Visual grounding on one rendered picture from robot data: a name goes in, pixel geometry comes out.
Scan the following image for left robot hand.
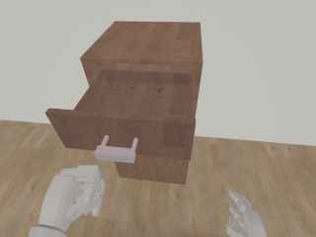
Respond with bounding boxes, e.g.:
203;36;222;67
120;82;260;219
38;165;106;232

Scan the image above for handle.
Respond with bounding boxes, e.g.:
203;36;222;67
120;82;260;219
94;135;138;164

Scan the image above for cabinet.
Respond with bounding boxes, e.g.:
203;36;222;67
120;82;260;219
80;21;203;185

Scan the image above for drawer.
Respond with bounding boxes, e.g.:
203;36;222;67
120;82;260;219
45;69;196;160

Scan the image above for right robot hand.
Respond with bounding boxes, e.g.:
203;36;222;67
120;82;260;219
226;190;268;237

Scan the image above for robot left forearm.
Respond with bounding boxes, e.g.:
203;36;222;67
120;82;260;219
29;224;67;237

